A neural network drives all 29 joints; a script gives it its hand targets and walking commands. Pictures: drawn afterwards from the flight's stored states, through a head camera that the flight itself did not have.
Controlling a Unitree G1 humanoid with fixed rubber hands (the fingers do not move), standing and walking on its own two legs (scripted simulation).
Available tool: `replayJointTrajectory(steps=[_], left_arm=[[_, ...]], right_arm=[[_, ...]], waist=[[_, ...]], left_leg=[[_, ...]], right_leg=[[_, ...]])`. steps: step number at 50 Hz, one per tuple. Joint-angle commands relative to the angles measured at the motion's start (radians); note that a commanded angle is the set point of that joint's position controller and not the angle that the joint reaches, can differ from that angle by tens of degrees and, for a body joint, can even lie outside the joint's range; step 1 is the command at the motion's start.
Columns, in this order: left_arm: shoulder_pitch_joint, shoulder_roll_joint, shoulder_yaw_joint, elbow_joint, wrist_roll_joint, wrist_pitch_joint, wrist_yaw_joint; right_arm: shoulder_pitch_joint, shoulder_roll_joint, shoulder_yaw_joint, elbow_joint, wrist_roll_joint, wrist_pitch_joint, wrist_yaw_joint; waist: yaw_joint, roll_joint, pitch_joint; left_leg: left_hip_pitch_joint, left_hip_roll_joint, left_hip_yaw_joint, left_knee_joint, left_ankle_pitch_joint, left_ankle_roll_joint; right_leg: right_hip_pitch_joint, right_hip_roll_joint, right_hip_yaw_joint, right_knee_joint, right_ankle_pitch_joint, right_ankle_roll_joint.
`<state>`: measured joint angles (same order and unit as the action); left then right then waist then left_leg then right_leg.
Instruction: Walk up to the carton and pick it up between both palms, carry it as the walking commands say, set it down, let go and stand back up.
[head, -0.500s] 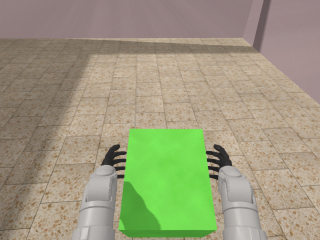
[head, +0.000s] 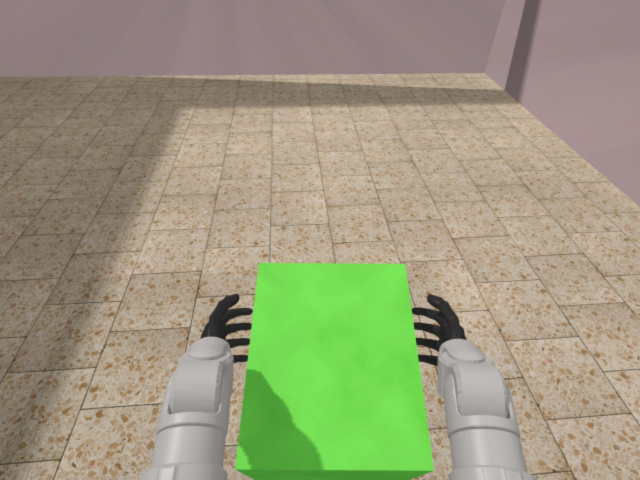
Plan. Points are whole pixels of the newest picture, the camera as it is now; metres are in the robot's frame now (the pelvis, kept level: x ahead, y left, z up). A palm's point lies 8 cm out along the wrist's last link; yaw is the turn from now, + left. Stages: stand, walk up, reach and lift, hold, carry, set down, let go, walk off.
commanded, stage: hold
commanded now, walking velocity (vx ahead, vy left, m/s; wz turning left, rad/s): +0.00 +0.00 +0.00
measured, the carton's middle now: (331, 372) +0.30 +0.00 -0.04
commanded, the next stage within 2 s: carry in 0.32 s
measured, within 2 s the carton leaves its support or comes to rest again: neither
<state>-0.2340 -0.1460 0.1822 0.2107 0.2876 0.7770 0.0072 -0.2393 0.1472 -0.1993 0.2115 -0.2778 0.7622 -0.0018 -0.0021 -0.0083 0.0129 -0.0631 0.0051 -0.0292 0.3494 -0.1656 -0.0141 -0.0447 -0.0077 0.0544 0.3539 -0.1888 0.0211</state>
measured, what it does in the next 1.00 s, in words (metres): lifts its right foot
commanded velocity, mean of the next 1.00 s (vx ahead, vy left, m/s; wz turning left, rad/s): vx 0.00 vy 0.10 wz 0.00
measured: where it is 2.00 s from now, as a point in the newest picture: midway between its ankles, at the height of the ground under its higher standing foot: outside the picture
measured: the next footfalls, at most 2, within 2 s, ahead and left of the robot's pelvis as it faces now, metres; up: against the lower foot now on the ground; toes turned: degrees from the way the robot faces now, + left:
right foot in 1.02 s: +0.00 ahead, -0.07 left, +0.00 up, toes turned -8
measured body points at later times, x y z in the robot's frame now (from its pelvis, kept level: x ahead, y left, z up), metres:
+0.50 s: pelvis -0.01 +0.01 -0.02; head -0.03 +0.01 +0.43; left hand +0.30 +0.16 +0.05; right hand +0.30 -0.14 +0.05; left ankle +0.03 +0.13 -0.75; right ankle +0.01 -0.13 -0.75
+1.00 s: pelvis -0.03 +0.05 -0.02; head -0.04 +0.05 +0.43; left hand +0.25 +0.19 +0.07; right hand +0.24 -0.11 +0.08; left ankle +0.03 +0.13 -0.75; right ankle -0.04 -0.08 -0.73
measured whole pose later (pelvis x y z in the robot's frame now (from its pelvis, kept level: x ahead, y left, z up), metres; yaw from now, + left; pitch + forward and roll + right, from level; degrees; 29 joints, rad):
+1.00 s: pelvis -0.03 +0.05 -0.02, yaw -2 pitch +5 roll -1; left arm -0.17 -0.14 0.05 -0.38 0.09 1.24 0.25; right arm -0.18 0.14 -0.04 -0.37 -0.10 1.23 -0.25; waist 0.01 0.02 -0.12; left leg -0.47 0.00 0.06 0.59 -0.21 0.06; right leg -0.43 -0.03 -0.07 0.71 -0.43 0.04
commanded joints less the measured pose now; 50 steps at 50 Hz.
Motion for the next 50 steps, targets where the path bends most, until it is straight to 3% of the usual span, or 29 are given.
replayJointTrajectory(steps=[1,15,16,19,22,24,26,29,31,33,35,37,38,39,40,41,42,43,44,45,48,50], left_arm=[[-0.477,-0.927,-0.529,-0.084,-0.28,-0.054,-0.252],[-0.501,-0.924,-0.518,-0.069,-0.275,-0.055,-0.254],[-0.529,-0.932,-0.522,-0.023,-0.272,-0.058,-0.25],[-0.561,-0.955,-0.563,-0.096,-0.318,-0.046,-0.238],[-0.568,-0.981,-0.644,-0.231,-0.389,0.005,-0.203],[-0.517,-0.973,-0.679,-0.298,-0.418,0.057,-0.178],[-0.478,-0.962,-0.71,-0.373,-0.444,0.112,-0.156],[-0.456,-0.957,-0.761,-0.495,-0.489,0.192,-0.128],[-0.453,-0.958,-0.79,-0.57,-0.524,0.247,-0.111],[-0.421,-0.957,-0.787,-0.605,-0.546,0.293,-0.092],[-0.4,-0.96,-0.774,-0.634,-0.559,0.328,-0.073],[-0.383,-0.954,-0.762,-0.652,-0.561,0.356,-0.055],[-0.382,-0.953,-0.756,-0.661,-0.56,0.369,-0.045],[-0.384,-0.955,-0.749,-0.675,-0.559,0.38,-0.035],[-0.373,-0.952,-0.739,-0.684,-0.555,0.39,-0.027],[-0.371,-0.95,-0.736,-0.699,-0.556,0.4,-0.022],[-0.374,-0.947,-0.736,-0.714,-0.555,0.411,-0.019],[-0.386,-0.941,-0.732,-0.722,-0.559,0.419,-0.017],[-0.393,-0.949,-0.734,-0.723,-0.569,0.423,-0.018],[-0.39,-0.958,-0.733,-0.713,-0.574,0.425,-0.019],[-0.372,-0.974,-0.736,-0.709,-0.579,0.43,-0.014],[-0.336,-0.97,-0.722,-0.689,-0.566,0.436,-0.008]], right_arm=[[-0.449,0.937,0.528,-0.062,0.274,-0.039,0.253],[-0.471,0.941,0.52,-0.046,0.269,-0.039,0.253],[-0.512,0.939,0.545,-0.026,0.279,-0.039,0.258],[-0.531,0.977,0.597,-0.081,0.325,-0.02,0.249],[-0.557,0.992,0.677,-0.222,0.397,0.029,0.218],[-0.529,0.982,0.712,-0.293,0.426,0.077,0.191],[-0.487,0.976,0.734,-0.345,0.449,0.132,0.167],[-0.424,0.975,0.753,-0.423,0.477,0.21,0.134],[-0.398,0.982,0.766,-0.488,0.498,0.262,0.109],[-0.339,0.975,0.768,-0.543,0.505,0.308,0.084],[-0.319,0.97,0.767,-0.591,0.514,0.347,0.062],[-0.324,0.969,0.765,-0.631,0.526,0.378,0.047],[-0.328,0.969,0.762,-0.647,0.533,0.391,0.04],[-0.338,0.971,0.759,-0.66,0.543,0.402,0.036],[-0.348,0.975,0.756,-0.672,0.552,0.412,0.033],[-0.351,0.975,0.745,-0.677,0.554,0.419,0.029],[-0.326,0.958,0.734,-0.672,0.55,0.426,0.024],[-0.305,0.963,0.731,-0.674,0.549,0.432,0.018],[-0.302,0.97,0.726,-0.685,0.549,0.435,0.015],[-0.302,0.977,0.719,-0.683,0.549,0.437,0.012],[-0.32,0.985,0.711,-0.698,0.55,0.442,0.006],[-0.298,0.976,0.709,-0.679,0.544,0.452,0.005]], waist=[[-0.001,0.007,-0.235],[-0.004,0.005,-0.222],[0.009,0.019,-0.225],[0.01,-0.028,-0.268],[0.013,-0.089,-0.325],[0.009,-0.095,-0.37],[0.008,-0.045,-0.407],[0.003,0.091,-0.438],[0.009,0.133,-0.413],[0.013,0.093,-0.414],[0.013,0.004,-0.431],[0.012,-0.131,-0.429],[0.005,-0.189,-0.414],[-0.001,-0.196,-0.396],[-0.002,-0.152,-0.387],[0.0,-0.034,-0.359],[-0.003,0.171,-0.369],[-0.009,0.228,-0.382],[-0.01,0.169,-0.395],[-0.007,0.129,-0.404],[-0.001,0.155,-0.413],[0.007,0.15,-0.422]], left_leg=[[0.089,-0.09,-0.025,-0.034,0.158,0.005],[0.068,-0.089,-0.024,-0.037,0.096,0.008],[-0.093,0.099,-0.044,0.069,-0.062,0.009],[-0.161,0.07,-0.041,0.144,-0.131,0.006],[-0.201,0.052,-0.021,0.243,-0.034,0.011],[-0.208,0.056,-0.021,0.256,0.054,0.025],[-0.195,0.082,-0.053,0.245,0.189,0.049],[-0.173,0.158,-0.149,0.183,0.328,0.114],[-0.203,0.165,-0.148,0.17,0.309,0.14],[-0.235,0.137,-0.104,0.2,0.26,0.125],[-0.291,0.089,-0.043,0.272,0.172,0.086],[-0.36,0.022,0.018,0.367,-0.039,0.044],[-0.361,-0.005,0.043,0.359,-0.217,0.037],[-0.323,-0.009,0.053,0.33,-0.275,0.041],[-0.244,0.001,0.042,0.246,-0.234,0.051],[-0.208,0.06,-0.056,0.12,-0.162,0.075],[-0.172,0.237,-0.28,0.014,-0.005,0.136],[-0.165,0.31,-0.33,-0.005,0.165,0.203],[-0.166,0.296,-0.287,0.022,0.247,0.222],[-0.171,0.281,-0.246,0.04,0.266,0.218],[-0.157,0.225,-0.152,0.07,0.238,0.165],[-0.187,0.202,-0.112,0.09,0.152,0.136]], right_leg=[[-0.005,0.096,0.014,-0.052,0.149,-0.014],[-0.019,0.092,0.015,-0.053,0.095,-0.017],[-0.167,-0.116,0.012,0.042,-0.051,-0.013],[-0.251,-0.178,0.116,0.01,-0.169,-0.037],[-0.256,-0.224,0.163,0.056,-0.026,-0.067],[-0.245,-0.218,0.136,0.136,0.119,-0.06],[-0.261,-0.177,0.079,0.237,0.18,-0.034],[-0.319,-0.079,-0.023,0.402,0.126,0.002],[-0.341,-0.041,-0.066,0.367,-0.025,0.0],[-0.296,-0.053,-0.075,0.306,-0.004,-0.008],[-0.23,-0.117,-0.005,0.277,0.139,-0.027],[-0.218,-0.252,0.139,0.212,0.272,-0.075],[-0.245,-0.299,0.18,0.167,0.274,-0.098],[-0.301,-0.306,0.178,0.143,0.225,-0.102],[-0.369,-0.26,0.12,0.161,0.137,-0.074],[-0.432,-0.158,0.009,0.26,-0.008,-0.02],[-0.516,-0.041,-0.105,0.437,-0.196,0.036],[-0.525,-0.024,-0.113,0.551,-0.358,0.037],[-0.495,-0.042,-0.083,0.592,-0.353,0.026],[-0.479,-0.043,-0.081,0.585,-0.33,0.019],[-0.403,-0.02,-0.13,0.39,-0.276,0.011],[-0.274,-0.005,-0.169,0.175,-0.176,0.005]])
